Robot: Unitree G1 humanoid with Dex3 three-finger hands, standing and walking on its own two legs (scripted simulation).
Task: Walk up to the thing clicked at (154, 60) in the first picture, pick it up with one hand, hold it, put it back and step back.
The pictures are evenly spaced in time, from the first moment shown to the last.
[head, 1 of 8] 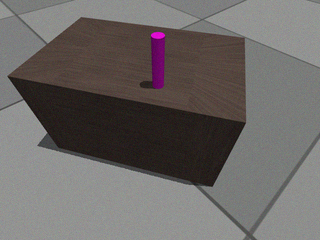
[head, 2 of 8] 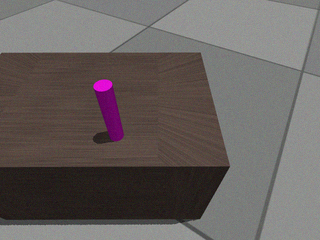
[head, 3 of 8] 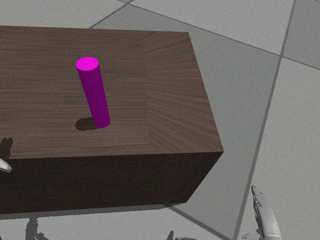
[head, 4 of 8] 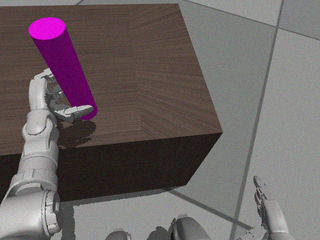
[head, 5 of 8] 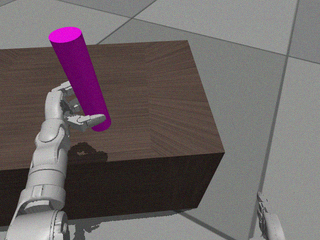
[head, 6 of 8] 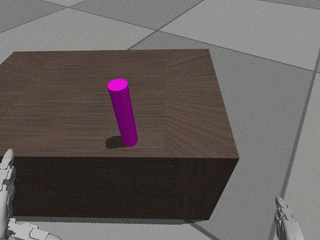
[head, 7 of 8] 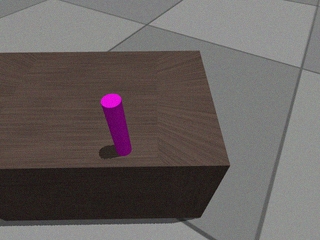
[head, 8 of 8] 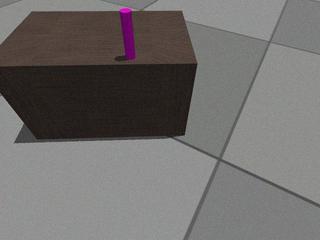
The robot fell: no
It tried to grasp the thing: yes
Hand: left
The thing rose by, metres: 0.26
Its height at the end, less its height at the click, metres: +0.00
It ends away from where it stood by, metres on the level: 0.07
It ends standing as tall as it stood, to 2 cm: yes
